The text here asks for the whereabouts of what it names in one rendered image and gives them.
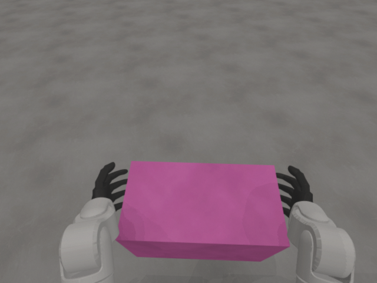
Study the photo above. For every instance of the right robot hand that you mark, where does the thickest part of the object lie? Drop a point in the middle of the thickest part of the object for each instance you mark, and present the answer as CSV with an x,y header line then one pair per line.
x,y
301,191

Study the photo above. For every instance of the right robot forearm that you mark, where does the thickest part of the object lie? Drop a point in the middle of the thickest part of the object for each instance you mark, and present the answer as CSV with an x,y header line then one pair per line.
x,y
326,254

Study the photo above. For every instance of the left robot forearm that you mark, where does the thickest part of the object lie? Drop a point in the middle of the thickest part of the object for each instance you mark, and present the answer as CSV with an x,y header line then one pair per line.
x,y
85,248

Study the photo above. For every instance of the carton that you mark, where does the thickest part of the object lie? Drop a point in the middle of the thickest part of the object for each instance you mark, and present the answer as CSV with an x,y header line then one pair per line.
x,y
230,212

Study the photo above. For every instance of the left robot hand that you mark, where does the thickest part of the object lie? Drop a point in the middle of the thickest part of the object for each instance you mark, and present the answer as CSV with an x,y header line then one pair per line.
x,y
103,188

